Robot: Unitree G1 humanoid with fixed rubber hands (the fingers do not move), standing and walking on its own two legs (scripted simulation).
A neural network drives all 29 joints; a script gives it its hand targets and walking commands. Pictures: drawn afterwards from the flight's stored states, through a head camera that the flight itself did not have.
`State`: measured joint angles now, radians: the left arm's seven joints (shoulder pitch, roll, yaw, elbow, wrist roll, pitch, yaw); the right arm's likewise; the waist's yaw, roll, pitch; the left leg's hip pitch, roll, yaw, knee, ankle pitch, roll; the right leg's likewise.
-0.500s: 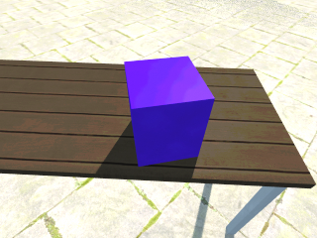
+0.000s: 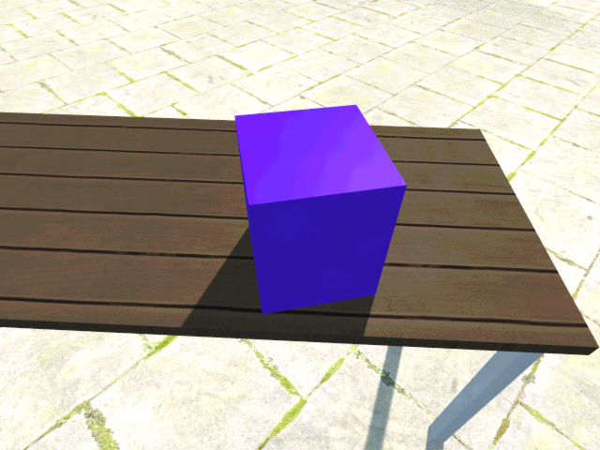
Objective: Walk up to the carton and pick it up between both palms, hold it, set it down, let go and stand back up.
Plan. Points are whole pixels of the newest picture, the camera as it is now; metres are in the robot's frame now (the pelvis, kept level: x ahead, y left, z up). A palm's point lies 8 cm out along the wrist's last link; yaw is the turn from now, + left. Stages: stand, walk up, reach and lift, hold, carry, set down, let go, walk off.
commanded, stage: stand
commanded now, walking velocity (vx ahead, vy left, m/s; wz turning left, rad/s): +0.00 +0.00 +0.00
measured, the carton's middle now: (308, 210) +0.48 +0.05 +0.06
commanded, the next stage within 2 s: none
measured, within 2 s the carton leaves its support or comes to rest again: neither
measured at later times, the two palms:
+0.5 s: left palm out of the picture +0.03 +0.30 -0.11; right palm out of the picture +0.08 -0.26 -0.12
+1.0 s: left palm out of the picture +0.03 +0.30 -0.11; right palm out of the picture +0.08 -0.26 -0.13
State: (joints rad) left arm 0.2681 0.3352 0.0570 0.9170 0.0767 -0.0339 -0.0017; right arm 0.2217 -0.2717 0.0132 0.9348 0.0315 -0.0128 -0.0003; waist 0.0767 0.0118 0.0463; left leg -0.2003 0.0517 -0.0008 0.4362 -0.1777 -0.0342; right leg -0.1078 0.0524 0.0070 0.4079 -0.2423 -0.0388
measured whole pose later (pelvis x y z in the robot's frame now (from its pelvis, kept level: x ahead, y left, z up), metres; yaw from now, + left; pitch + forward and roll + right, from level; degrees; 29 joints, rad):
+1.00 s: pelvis +0.00 +0.00 +0.00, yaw +0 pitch -3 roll -1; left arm 0.26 0.34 0.05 0.92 0.08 -0.03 0.00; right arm 0.22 -0.28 0.01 0.95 0.03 -0.01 0.00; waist 0.08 0.03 0.08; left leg -0.20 0.05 0.00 0.43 -0.18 -0.03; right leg -0.11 0.05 0.01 0.40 -0.24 -0.04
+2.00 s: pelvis +0.01 +0.00 +0.00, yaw +0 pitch -3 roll -1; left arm 0.24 0.34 0.05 0.92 0.08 -0.03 0.00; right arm 0.22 -0.29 0.01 0.95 0.03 -0.01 0.00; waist 0.08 0.03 0.09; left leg -0.20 0.05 0.00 0.42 -0.18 -0.03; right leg -0.11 0.05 0.01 0.40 -0.25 -0.04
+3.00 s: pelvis +0.01 +0.00 +0.00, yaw +0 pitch -2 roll +0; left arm 0.23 0.34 0.05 0.92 0.08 -0.03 0.00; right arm 0.22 -0.29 0.01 0.95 0.03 -0.01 0.00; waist 0.08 0.03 0.08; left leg -0.20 0.05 0.00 0.42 -0.18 -0.03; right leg -0.11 0.05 0.01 0.40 -0.25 -0.04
